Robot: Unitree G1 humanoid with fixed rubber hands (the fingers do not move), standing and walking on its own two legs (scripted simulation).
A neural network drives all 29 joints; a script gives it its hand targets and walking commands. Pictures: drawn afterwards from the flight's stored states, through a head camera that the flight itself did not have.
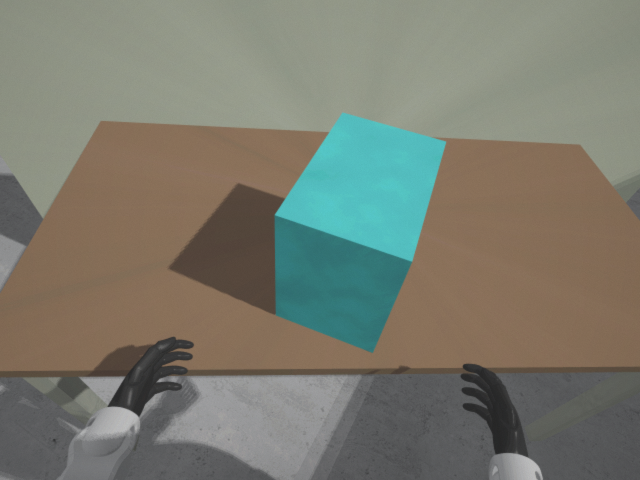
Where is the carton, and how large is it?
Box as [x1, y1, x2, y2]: [275, 113, 445, 352]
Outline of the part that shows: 342,113 275,214 276,315 372,352 412,260 445,141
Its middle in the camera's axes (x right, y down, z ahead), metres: +0.06 -0.02 +0.64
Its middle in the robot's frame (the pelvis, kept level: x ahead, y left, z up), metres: +0.48 -0.06 +0.00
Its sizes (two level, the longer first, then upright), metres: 0.263 0.175 0.247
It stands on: a table, 0.65 m high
